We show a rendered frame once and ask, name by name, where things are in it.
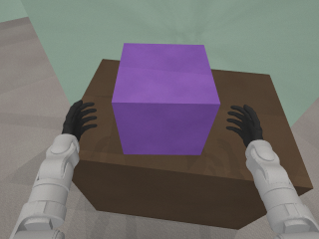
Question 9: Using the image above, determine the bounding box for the pedestal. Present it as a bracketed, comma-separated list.
[72, 59, 314, 230]

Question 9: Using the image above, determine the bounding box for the robot left forearm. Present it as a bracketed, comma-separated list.
[9, 133, 80, 239]

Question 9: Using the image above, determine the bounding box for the robot right forearm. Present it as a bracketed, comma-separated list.
[245, 139, 319, 234]

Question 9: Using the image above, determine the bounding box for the robot left hand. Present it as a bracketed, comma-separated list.
[61, 100, 97, 142]

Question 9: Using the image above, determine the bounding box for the robot right hand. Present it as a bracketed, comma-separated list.
[226, 105, 264, 147]

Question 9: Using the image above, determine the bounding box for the carton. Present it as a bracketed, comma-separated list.
[112, 43, 220, 155]

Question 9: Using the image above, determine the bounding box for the left robot upper arm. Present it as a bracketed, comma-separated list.
[13, 229, 65, 239]

